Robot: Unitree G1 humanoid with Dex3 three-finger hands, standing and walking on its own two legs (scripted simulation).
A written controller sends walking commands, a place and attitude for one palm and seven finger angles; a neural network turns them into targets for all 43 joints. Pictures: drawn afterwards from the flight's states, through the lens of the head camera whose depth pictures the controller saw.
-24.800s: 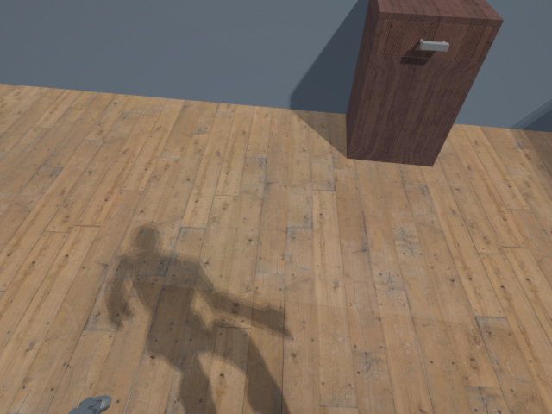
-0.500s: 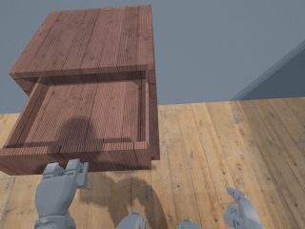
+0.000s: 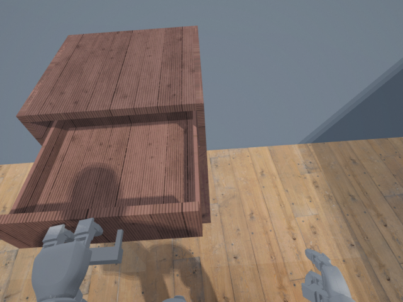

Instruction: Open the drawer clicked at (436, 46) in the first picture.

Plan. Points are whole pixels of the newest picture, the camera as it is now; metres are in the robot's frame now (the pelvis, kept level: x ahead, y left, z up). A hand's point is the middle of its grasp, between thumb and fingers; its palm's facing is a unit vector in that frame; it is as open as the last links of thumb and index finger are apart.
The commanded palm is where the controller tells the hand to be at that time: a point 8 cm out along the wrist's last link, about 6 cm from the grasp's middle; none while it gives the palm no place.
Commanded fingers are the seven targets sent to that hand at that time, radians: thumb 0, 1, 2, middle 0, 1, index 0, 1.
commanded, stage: lift the hand off the handle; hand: left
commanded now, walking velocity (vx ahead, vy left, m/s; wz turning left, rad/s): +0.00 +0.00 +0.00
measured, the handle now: (96, 245) +0.24 +0.25 -0.03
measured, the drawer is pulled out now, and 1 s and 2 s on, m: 0.28 0.28 0.28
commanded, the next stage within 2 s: draw the hand back to the body in 1.74 s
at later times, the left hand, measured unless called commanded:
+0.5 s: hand (71, 266) +0.18 +0.25 +0.02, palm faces +0.02 -0.12 -0.99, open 13.8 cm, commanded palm +0.16 +0.24 +0.08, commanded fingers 0.00 -0.50 0.30 -0.30 -1.20 -0.30 -1.20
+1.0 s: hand (68, 259) +0.18 +0.24 +0.06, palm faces +0.04 -0.13 -0.99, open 13.8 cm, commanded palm +0.16 +0.24 +0.12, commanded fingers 0.00 -0.50 0.30 -0.30 -1.20 -0.30 -1.20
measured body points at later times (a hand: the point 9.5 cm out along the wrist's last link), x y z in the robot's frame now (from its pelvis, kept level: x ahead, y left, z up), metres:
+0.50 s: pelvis +0.01 +0.01 +0.01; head +0.03 -0.02 +0.46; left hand +0.17 +0.25 +0.08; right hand +0.22 -0.20 -0.08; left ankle +0.01 +0.11 -0.68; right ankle -0.01 -0.09 -0.68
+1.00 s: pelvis +0.01 +0.01 +0.03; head +0.02 -0.03 +0.47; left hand +0.18 +0.24 +0.11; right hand +0.22 -0.20 -0.07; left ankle +0.01 +0.11 -0.68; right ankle -0.01 -0.09 -0.68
